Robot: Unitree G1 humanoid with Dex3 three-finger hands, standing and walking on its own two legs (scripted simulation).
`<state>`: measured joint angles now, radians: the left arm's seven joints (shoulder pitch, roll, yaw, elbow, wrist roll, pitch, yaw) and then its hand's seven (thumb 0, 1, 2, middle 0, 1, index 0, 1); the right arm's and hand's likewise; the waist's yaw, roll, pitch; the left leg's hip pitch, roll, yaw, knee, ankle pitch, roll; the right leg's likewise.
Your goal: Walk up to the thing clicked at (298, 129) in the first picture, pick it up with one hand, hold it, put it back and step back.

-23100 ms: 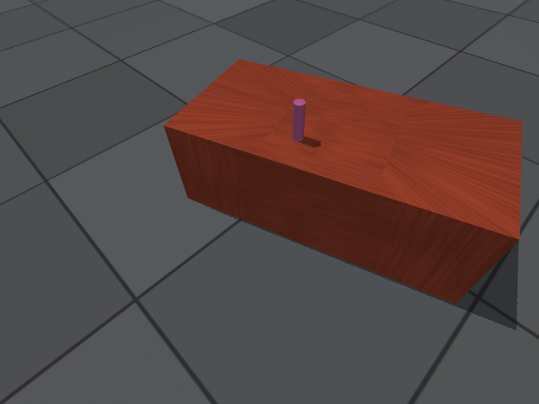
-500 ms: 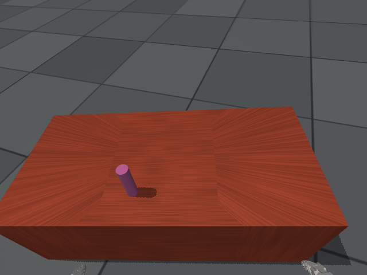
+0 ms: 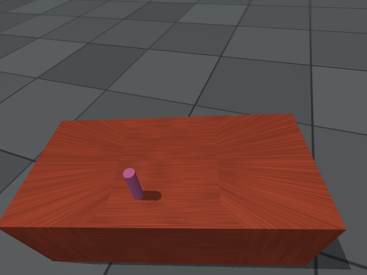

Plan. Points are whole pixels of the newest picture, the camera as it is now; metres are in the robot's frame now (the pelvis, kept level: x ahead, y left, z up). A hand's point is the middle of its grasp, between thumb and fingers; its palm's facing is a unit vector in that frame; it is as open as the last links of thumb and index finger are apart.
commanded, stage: home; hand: left
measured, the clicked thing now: (133, 184) +0.49 +0.24 -0.25
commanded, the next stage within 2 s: stand in 0.84 s
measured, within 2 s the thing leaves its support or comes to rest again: neither
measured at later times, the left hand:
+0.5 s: hand out of the picture +0.06 +0.25 -0.15, palm faces -0.06 -0.92 -0.38, open 17.0 cm
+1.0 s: hand out of the picture +0.10 +0.24 -0.15, palm faces -0.06 -0.93 -0.38, open 17.4 cm
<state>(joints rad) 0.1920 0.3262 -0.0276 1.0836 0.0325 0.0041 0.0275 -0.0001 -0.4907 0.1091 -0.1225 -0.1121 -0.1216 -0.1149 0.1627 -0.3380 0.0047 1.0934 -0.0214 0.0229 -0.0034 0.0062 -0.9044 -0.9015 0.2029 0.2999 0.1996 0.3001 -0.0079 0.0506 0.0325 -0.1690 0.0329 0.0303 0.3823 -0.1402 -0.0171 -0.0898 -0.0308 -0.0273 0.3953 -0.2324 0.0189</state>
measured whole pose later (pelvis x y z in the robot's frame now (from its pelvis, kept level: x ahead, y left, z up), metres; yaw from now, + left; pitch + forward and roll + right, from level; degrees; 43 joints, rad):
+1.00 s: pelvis +0.02 -0.01 +0.00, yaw -1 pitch -3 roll +0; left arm 0.11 0.33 -0.01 1.14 0.02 0.00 0.01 0.00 -0.54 0.06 -0.07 -0.06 -0.07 -0.07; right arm 0.12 -0.36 0.00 1.15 -0.01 0.01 -0.01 0.00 -0.91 -0.90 0.20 0.30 0.20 0.30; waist -0.01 0.04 0.05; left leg -0.13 0.05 0.05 0.31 -0.13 -0.03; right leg -0.06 -0.02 -0.01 0.32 -0.21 0.01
